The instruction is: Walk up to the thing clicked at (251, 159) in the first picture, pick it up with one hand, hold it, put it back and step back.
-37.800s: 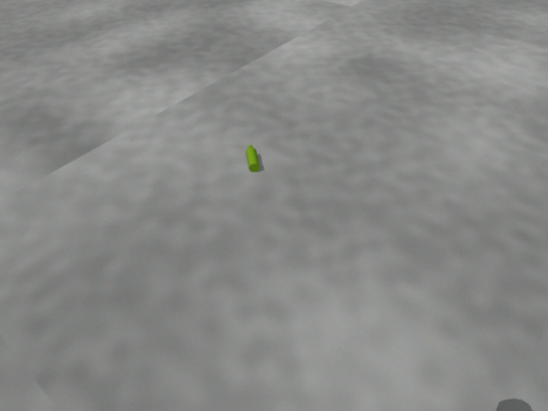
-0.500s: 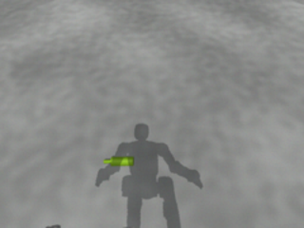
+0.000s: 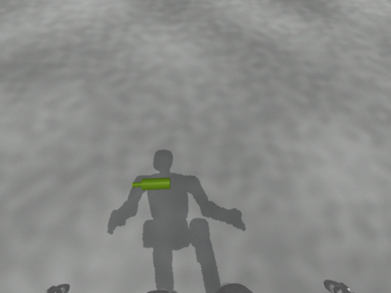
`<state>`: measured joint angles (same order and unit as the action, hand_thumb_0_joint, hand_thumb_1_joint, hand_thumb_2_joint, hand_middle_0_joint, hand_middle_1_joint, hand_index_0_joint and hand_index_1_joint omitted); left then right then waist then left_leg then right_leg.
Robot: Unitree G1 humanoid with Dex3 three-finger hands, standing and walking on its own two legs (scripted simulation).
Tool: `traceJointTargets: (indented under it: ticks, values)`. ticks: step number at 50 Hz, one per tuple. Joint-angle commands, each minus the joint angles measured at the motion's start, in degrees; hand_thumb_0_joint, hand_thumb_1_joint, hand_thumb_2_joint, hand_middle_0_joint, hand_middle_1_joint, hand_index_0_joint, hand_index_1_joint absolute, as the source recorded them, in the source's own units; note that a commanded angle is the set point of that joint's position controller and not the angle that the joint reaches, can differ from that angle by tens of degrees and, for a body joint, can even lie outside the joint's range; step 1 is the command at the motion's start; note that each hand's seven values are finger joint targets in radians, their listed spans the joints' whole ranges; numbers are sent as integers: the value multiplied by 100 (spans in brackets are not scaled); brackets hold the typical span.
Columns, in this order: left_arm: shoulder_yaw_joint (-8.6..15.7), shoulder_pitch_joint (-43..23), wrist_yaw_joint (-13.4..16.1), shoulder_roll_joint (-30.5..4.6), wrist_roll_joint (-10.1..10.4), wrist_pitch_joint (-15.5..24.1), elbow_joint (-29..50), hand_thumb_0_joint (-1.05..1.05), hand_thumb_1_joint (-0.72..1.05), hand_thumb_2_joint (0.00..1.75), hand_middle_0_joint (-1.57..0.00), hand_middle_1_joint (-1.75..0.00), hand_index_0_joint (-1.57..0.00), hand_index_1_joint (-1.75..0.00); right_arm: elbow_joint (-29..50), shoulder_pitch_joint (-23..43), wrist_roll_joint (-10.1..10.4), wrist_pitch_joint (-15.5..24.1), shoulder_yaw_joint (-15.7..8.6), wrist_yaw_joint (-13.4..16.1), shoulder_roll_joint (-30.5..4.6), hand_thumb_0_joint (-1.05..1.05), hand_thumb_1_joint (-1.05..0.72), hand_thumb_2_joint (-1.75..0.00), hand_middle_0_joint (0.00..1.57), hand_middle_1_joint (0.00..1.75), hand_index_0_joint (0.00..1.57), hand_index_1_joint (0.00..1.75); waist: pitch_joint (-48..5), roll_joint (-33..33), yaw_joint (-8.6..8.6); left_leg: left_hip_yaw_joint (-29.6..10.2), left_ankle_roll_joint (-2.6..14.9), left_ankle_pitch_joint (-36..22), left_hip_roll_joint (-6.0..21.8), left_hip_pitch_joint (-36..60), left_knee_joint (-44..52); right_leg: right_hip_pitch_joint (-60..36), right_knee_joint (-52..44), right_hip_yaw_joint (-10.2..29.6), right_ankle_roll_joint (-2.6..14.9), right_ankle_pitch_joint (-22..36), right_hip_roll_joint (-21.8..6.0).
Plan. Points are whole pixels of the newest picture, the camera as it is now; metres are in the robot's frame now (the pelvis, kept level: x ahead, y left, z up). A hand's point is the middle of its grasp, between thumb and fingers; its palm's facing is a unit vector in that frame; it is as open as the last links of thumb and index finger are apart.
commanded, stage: step back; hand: left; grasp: from above
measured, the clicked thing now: (151, 184) +0.68 +0.22 -0.73
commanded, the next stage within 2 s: none
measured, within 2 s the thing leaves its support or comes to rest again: neither
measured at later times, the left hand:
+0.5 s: hand out of the picture -0.03 +0.24 -0.14, palm faces +0.02 -0.92 -0.39, open 7.4 cm
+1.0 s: hand out of the picture -0.26 +0.21 -0.16, palm faces -0.03 -0.92 -0.40, open 7.4 cm
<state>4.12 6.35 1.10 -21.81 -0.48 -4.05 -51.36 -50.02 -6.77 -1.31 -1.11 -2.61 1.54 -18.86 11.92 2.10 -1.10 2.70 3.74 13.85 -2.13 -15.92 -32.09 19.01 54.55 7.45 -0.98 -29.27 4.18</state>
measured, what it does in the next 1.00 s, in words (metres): walks backwards: right foot, then left foot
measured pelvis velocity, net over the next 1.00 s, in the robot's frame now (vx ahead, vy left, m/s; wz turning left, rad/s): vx -0.33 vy -0.06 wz -0.01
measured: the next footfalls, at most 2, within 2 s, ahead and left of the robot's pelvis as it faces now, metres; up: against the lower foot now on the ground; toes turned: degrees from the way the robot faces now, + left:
right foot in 0.14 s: -0.02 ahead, -0.13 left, +0.00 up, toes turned +1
left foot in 0.54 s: -0.17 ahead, +0.10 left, +0.00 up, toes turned +1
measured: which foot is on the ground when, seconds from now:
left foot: down 0.00-0.18, up 0.20-0.52, down 0.54-0.98, up 1.00-1.00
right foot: up 0.00-0.12, down 0.14-0.56, up 0.58-0.92, down 0.94-1.00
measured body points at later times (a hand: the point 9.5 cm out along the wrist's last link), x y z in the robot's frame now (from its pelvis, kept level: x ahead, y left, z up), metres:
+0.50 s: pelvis -0.15 -0.02 +0.00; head -0.09 -0.03 +0.44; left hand -0.03 +0.28 -0.11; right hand -0.06 -0.35 -0.13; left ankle -0.20 +0.10 -0.71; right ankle -0.06 -0.13 -0.73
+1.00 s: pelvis -0.33 -0.06 -0.02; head -0.27 -0.07 +0.43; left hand -0.25 +0.26 -0.13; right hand -0.18 -0.38 -0.13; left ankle -0.22 +0.09 -0.72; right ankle -0.34 -0.19 -0.73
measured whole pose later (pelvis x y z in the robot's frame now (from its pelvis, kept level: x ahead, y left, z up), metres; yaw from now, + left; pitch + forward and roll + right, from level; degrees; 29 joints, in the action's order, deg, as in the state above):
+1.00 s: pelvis -0.33 -0.06 -0.02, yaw -1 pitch -3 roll -2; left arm 4.3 11.3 -0.8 -20.6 -1.9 -2.8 -49.6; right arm -46.4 -3.7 -1.1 -2.8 -3.5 1.1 -24.1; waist 11.1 -3.8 0.2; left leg -3.9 -0.1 17.6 4.0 -27.1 -43.0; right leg 13.6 39.4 1.4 -0.1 -22.6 2.4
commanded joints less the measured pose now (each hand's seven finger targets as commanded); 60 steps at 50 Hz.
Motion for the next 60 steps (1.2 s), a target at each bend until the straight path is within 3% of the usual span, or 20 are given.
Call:
traceJointTargets:
  ticks: [1, 6, 8, 9, 10, 14, 20, 26, 27, 28, 30, 33, 41, 45, 47, 48, 49, 50, 53, 60]
  values:
    - [318, 254, 27, -987, -65, 153, 498, 0, 90, 90, -20, -30, -20, -30, 463, -158, 14, 73, -450, 103, -1694, 0, -90, -90, 20, 30, 20, 30, -1515, -797, -111, -1921, 1031, -2811, 1895, 1318, 641, 186, -601, -235, 83, 6, -236]
    - [403, 1031, -79, -953, -122, 242, 266, 0, 90, 90, -20, -30, -20, -30, 536, 366, 69, 30, -426, 36, -1715, 0, -90, -90, 20, 30, 20, 30, -1682, -617, 312, -1513, 431, -1131, 1493, 98, 291, -1181, -2565, -329, 455, 1436, -431]
    - [493, 835, -80, -1391, -162, 297, 461, 0, 90, 90, -20, -30, -20, -30, 582, 339, 140, 5, -320, -3, -1418, 0, -90, -90, 20, 30, 20, 30, -1250, 713, 230, -762, -215, 704, 273, -1017, -912, -1104, -3421, 1466, 1093, 1867, -1530]
    - [548, 476, -86, -1753, -126, 297, 662, 0, 90, 90, -20, -30, -20, -30, 560, 328, 118, -31, -317, 20, -1305, 0, -90, -90, 20, 30, 20, 30, -962, 1321, 313, -497, -395, 1979, -417, -1030, -2282, -268, -3827, 2174, 1764, 1972, -2407]
    - [566, 44, -45, -1858, -194, 332, 900, 0, 90, 90, -20, -30, -20, -30, 482, 139, 95, -64, -378, 33, -1419, 0, -90, -90, 20, 30, 20, 30, -758, 1372, 227, -1008, -432, 2131, -331, -678, -3309, 576, -3948, 2634, 2059, 2153, -2787]
    - [468, -369, 14, -1264, -154, 325, 1035, 0, 90, 90, -20, -30, -20, -30, 193, -357, 152, -38, -292, 12, -1371, 0, -90, -90, 20, 30, 20, 30, -648, 564, -48, -1210, -399, 1212, -643, -918, -3671, 174, -3487, 620, 1110, 2813, -1480]
    - [429, 430, 45, -1117, -204, 267, 1099, 0, 90, 90, -20, -30, -20, -30, 435, -228, 96, 45, -238, 61, -1331, 0, -90, -90, 20, 30, 20, 30, -1329, 591, 455, -805, -558, 1761, -265, -1262, -2144, -1827, -3002, 648, 1386, 3475, -1758]
    - [383, 20, -15, -1329, -92, 99, 1279, 0, 90, 90, -20, -30, -20, -30, 87, -1271, 6, 65, -374, -5, -1343, 0, -90, -90, 20, 30, 20, 30, -1714, 658, -35, -248, -225, -70, 3, 606, 742, -849, -2414, 319, 816, 2613, -1485]
    - [318, 106, -37, -1139, -85, 70, 1319, 0, 90, 90, -20, -30, -20, -30, 152, -1139, -63, 74, -444, -3, -1551, 0, -90, -90, 20, 30, 20, 30, -1578, 46, -15, -1063, -22, -60, 513, 791, 1061, -169, -1995, 177, 544, 1858, -1138]
    - [285, 97, -41, -909, -61, 81, 1384, 0, 90, 90, -20, -30, -20, -30, 242, -957, -148, 83, -559, -2, -2058, 0, -90, -90, 20, 30, 20, 30, -1467, -1209, -16, -2726, 454, -537, 1773, 1012, 1387, 928, -943, -299, 263, 414, -289]
    - [480, -255, 54, -1223, -142, 81, 1328, 0, 90, 90, -20, -30, -20, -30, 523, -186, -123, 110, -620, 3, -2506, 0, -90, -90, 20, 30, 20, 30, -940, -1607, -154, -3659, 1558, -752, 2885, -1001, 1794, 387, 1409, 337, 117, -761, 28]
    - [476, 334, -14, -1067, -16, 53, 982, 0, 90, 90, -20, -30, -20, -30, 639, 410, -159, 178, -366, 51, -1735, 0, -90, -90, 20, 30, 20, 30, -945, -742, 369, -1671, 817, -2118, 1629, -257, 1074, 823, 2180, 529, 187, 137, 274]
    - [360, 367, -29, -960, -69, 182, 1028, 0, 90, 90, -20, -30, -20, -30, 558, -441, -51, 119, -437, 95, -1747, 0, -90, -90, 20, 30, 20, 30, -1422, -1135, -124, -1436, 1114, -2705, 1656, 1596, 335, 878, -279, -118, -170, -147, -178]
    - [357, 1039, -73, -949, -70, 232, 602, 0, 90, 90, -20, -30, -20, -30, 728, -46, -17, -17, -449, 37, -1930, 0, -90, -90, 20, 30, 20, 30, -1830, -1480, 151, -1261, 777, -2307, 1525, 926, -20, -502, -2484, -657, 74, 909, -310]
    - [426, 1322, -81, -1180, -162, 256, 399, 0, 90, 90, -20, -30, -20, -30, 799, 154, 62, -88, -401, 9, -1736, 0, -90, -90, 20, 30, 20, 30, -1824, -1053, 284, -1066, 286, -1092, 1136, -192, -369, -1260, -2978, -321, 345, 1737, -501]
    - [551, 1326, -94, -1646, -230, 266, 489, 0, 90, 90, -20, -30, -20, -30, 928, 179, 96, -98, -331, 11, -1457, 0, -90, -90, 20, 30, 20, 30, -1582, 270, 304, -758, -92, 318, 413, -1338, -1240, -1296, -3134, 1263, 688, 1633, -1465]
    - [649, 788, -106, -2224, -202, 225, 736, 0, 90, 90, -20, -30, -20, -30, 999, 359, 121, -93, -350, 106, -1386, 0, -90, -90, 20, 30, 20, 30, -1289, 1404, 504, -667, -348, 2077, -296, -1245, -2623, 87, -3681, 2286, 1671, 1446, -2587]
    - [645, 223, -49, -2306, -187, 256, 956, 0, 90, 90, -20, -30, -20, -30, 898, 250, 109, -102, -470, 148, -1611, 0, -90, -90, 20, 30, 20, 30, -793, 1529, 376, -1113, -380, 2144, 23, -872, -3484, 1224, -4023, 2721, 1943, 1245, -2962]
    - [443, -334, -6, -1427, -205, 283, 1043, 0, 90, 90, -20, -30, -20, -30, 516, -256, 160, -58, -361, 54, -1484, 0, -90, -90, 20, 30, 20, 30, -772, 663, -28, -1122, -298, 1375, -455, -897, -3771, 536, -3135, 525, 1269, 2767, -1651]
    - [424, 472, 90, -1301, -255, 179, 1110, 0, 90, 90, -20, -30, -20, -30, 614, -256, 32, 113, -220, 97, -1190, 0, -90, -90, 20, 30, 20, 30, -1338, 1121, 440, -432, -484, 1740, -67, -1097, -1259, -1579, -2338, 445, 1257, 4321, -1684]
